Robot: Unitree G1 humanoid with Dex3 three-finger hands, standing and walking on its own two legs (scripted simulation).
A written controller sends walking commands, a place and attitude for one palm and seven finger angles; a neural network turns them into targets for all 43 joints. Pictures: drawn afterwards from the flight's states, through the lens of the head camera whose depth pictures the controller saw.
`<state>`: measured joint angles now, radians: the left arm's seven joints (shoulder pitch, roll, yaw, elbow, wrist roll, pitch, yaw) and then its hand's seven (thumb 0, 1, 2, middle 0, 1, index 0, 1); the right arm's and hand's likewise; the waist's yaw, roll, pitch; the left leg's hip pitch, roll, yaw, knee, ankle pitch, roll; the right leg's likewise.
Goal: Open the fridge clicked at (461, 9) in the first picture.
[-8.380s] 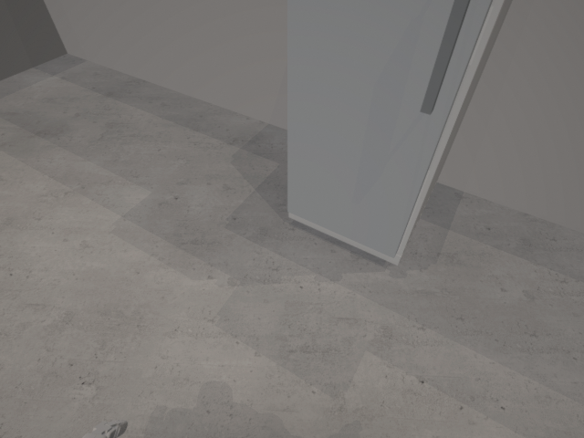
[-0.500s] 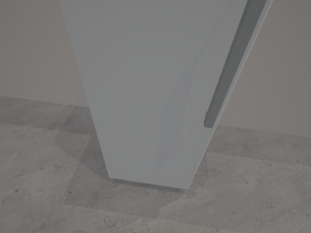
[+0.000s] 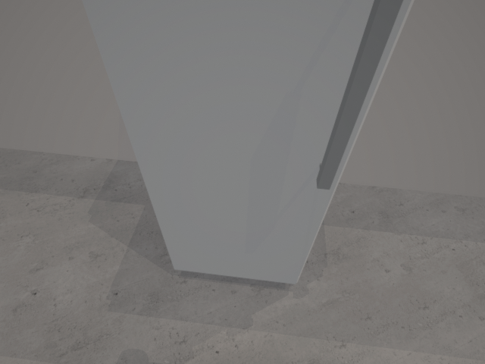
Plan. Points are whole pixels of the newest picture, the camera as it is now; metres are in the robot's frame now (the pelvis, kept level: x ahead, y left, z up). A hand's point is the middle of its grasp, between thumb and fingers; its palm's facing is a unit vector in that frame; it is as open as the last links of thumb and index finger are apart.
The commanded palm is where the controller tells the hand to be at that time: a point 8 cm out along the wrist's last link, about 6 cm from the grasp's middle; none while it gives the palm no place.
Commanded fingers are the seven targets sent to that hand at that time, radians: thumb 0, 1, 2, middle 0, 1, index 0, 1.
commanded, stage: look again from close up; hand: right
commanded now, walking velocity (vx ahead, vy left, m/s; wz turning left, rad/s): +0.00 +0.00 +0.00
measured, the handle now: (354, 82) +0.51 -0.15 +0.23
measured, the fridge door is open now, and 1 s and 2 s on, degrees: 0 0 0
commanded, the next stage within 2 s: raise the hand to about handle height in 0.64 s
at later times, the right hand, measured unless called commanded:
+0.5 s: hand out of the picture +0.01 -0.19 -0.17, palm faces +0.02 +0.98 -0.21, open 7.4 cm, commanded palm none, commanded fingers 0.00 -0.90 -0.90 0.20 0.30 0.20 0.30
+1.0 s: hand (387, 321) +0.20 -0.20 +0.02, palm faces +0.19 +0.98 -0.04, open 7.8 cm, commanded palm +0.11 -0.26 -0.03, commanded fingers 0.00 -0.57 -0.76 0.22 0.51 0.22 0.51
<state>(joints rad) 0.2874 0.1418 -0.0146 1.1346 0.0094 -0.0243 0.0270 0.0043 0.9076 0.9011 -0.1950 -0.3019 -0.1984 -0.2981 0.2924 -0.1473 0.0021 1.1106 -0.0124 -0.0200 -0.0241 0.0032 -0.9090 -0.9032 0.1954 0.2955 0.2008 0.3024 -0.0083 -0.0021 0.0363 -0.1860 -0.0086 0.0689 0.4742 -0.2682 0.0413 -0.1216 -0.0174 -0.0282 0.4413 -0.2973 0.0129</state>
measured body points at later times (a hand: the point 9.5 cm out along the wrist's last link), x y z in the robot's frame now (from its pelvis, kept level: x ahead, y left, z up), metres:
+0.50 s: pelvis -0.01 -0.01 +0.00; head +0.00 +0.00 +0.45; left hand -0.01 +0.22 -0.16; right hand +0.01 -0.24 -0.15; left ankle -0.01 +0.09 -0.74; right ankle -0.04 -0.13 -0.74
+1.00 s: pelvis -0.03 -0.01 -0.02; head -0.03 +0.01 +0.43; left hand +0.14 +0.24 -0.10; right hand +0.18 -0.25 +0.03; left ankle -0.01 +0.09 -0.74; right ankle -0.04 -0.13 -0.74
